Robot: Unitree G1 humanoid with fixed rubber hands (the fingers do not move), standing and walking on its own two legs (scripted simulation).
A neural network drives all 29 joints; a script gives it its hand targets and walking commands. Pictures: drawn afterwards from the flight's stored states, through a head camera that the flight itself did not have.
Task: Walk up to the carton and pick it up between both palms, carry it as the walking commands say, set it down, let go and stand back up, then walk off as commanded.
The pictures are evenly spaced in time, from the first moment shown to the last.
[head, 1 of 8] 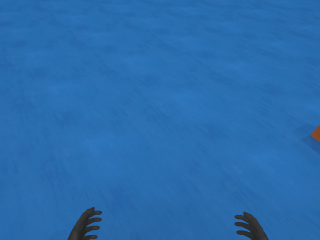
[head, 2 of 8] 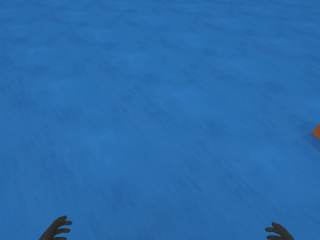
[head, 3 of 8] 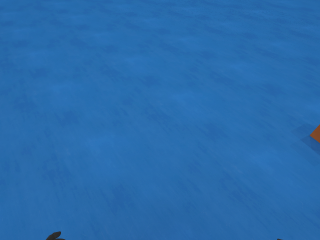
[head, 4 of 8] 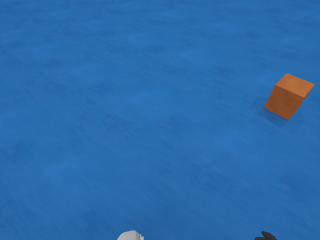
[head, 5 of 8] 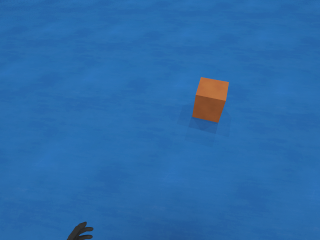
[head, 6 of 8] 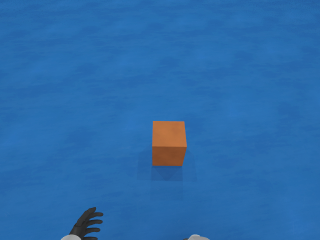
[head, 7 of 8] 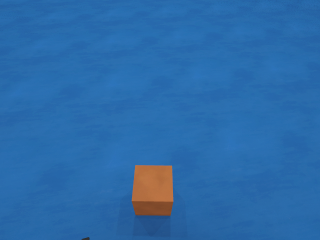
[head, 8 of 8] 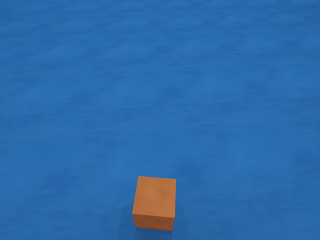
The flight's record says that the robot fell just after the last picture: no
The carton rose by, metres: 0.00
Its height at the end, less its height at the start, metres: +0.00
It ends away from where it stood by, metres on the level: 0.00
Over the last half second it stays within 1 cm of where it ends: yes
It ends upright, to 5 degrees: yes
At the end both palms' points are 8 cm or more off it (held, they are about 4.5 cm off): yes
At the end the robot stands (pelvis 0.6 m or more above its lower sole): yes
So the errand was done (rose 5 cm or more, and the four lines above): no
